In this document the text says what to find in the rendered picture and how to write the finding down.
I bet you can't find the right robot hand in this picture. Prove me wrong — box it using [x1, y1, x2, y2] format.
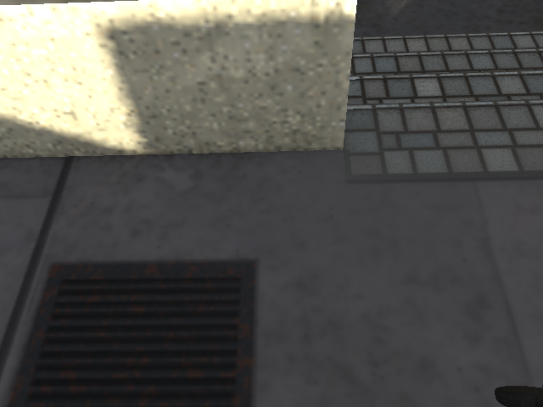
[495, 385, 543, 407]

